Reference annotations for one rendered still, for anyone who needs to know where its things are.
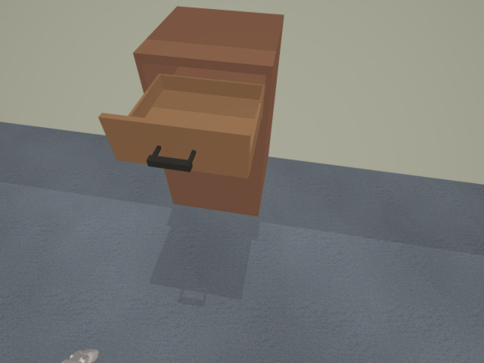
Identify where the drawer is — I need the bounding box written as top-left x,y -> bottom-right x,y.
98,73 -> 265,178

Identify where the handle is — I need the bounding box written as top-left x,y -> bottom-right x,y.
147,145 -> 196,172

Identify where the cabinet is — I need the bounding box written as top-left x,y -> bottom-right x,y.
133,6 -> 284,216

